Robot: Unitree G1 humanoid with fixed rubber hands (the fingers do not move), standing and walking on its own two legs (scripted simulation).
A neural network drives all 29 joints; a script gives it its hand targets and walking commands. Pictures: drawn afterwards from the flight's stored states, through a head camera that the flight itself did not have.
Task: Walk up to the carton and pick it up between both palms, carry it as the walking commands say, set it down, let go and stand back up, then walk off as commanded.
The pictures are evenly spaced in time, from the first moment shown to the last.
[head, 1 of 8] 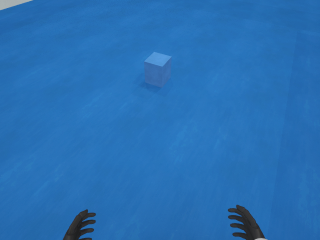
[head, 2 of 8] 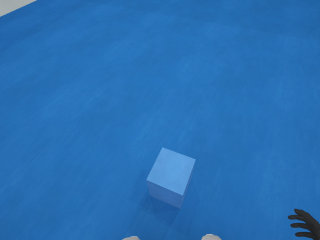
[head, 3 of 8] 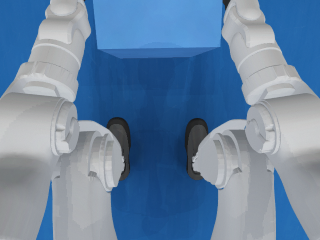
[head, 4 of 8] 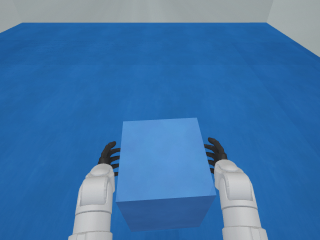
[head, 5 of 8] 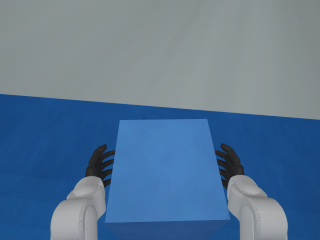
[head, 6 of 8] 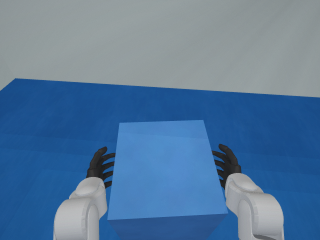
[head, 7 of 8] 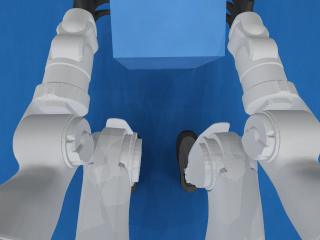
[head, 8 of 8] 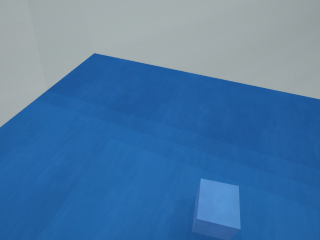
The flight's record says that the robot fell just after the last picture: no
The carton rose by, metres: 0.68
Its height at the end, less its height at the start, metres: +0.00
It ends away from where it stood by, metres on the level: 3.62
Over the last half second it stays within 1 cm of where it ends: yes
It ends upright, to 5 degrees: yes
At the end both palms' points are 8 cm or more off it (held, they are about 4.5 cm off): yes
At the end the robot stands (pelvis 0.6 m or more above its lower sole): yes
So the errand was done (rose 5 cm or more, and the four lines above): yes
